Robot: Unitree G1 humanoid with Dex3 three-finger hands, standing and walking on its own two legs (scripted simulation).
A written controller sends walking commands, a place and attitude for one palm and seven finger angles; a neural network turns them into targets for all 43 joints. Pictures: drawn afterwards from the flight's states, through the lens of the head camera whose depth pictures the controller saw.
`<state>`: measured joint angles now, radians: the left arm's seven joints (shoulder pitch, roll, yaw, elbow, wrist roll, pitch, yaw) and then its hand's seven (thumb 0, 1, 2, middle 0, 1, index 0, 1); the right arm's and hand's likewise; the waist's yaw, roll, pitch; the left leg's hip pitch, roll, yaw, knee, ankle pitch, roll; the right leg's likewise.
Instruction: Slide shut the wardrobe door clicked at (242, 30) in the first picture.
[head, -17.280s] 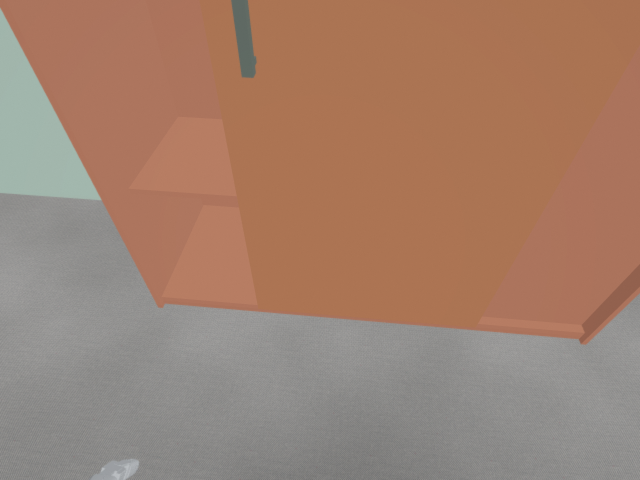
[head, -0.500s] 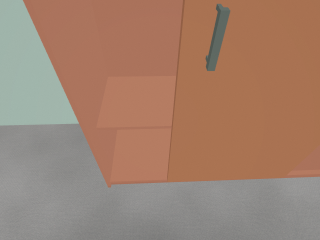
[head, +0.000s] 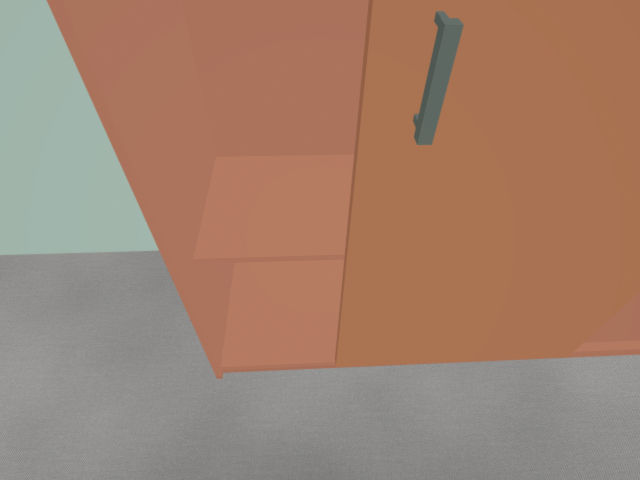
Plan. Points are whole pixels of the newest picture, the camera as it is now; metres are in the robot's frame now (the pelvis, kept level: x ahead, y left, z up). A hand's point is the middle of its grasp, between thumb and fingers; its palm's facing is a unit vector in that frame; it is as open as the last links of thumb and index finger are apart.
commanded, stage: look again from close up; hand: right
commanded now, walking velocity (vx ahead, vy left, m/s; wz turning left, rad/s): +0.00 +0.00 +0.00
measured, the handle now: (431, 81) +0.57 -0.12 +0.24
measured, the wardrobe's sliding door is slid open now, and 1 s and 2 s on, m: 0.37 0.37 0.37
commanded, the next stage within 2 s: shuffle to correct the standing spot in 0.68 s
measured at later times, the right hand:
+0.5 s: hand out of the picture -0.04 -0.14 -0.18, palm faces +0.09 +0.98 -0.15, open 7.3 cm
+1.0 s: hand out of the picture -0.05 -0.15 -0.18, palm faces +0.14 +0.98 -0.13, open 7.3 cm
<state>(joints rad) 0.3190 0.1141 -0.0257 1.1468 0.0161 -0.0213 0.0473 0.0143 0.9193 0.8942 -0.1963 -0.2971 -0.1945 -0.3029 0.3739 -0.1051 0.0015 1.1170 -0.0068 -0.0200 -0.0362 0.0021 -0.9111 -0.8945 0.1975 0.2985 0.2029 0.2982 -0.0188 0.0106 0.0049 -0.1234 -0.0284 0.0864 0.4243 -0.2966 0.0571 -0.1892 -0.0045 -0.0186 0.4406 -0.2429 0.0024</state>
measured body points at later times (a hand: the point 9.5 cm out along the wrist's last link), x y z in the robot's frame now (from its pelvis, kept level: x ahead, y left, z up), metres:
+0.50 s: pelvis +0.00 +0.01 +0.00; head +0.00 +0.00 +0.45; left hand -0.02 +0.21 -0.16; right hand -0.05 -0.19 -0.16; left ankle -0.04 +0.08 -0.74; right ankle +0.00 -0.12 -0.74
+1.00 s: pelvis +0.02 +0.00 -0.01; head +0.01 -0.02 +0.44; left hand -0.01 +0.21 -0.16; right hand -0.06 -0.20 -0.17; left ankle -0.04 +0.08 -0.74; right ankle +0.00 -0.12 -0.73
